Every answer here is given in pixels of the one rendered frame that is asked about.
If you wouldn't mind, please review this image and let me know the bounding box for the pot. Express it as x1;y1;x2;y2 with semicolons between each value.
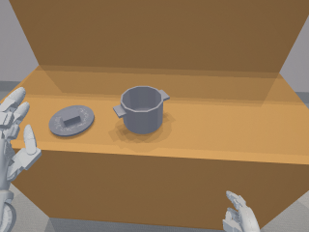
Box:
113;85;170;134

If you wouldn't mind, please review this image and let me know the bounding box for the robot left hand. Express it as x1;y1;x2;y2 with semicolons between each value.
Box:
0;87;42;190

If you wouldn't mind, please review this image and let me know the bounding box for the lid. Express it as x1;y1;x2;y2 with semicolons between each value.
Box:
48;104;95;137

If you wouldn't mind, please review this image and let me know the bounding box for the robot right hand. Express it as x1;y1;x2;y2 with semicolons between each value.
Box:
222;190;261;232

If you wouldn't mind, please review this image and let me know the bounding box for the knob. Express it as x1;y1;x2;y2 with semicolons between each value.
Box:
60;107;81;125

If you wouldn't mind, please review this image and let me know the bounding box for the table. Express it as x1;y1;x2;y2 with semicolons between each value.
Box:
0;0;309;230

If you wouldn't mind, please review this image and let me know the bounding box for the robot left forearm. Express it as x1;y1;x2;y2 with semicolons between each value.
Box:
0;189;16;232

